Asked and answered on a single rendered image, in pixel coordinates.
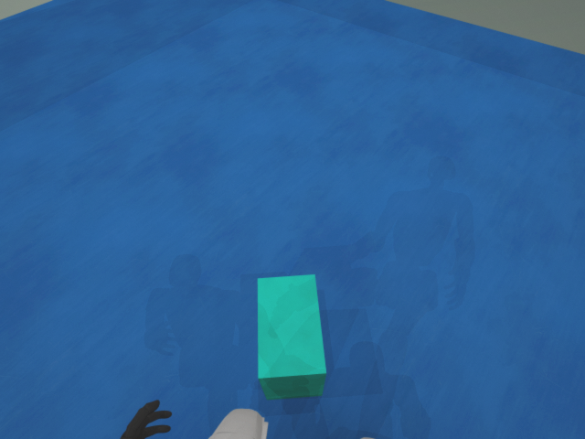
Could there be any carton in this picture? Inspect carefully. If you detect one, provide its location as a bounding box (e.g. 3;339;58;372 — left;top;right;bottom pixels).
258;274;326;400

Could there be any left robot thigh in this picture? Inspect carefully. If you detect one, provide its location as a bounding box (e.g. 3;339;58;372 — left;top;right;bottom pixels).
208;409;268;439

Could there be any robot left hand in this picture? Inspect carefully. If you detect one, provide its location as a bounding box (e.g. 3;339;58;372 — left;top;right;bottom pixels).
120;400;172;439

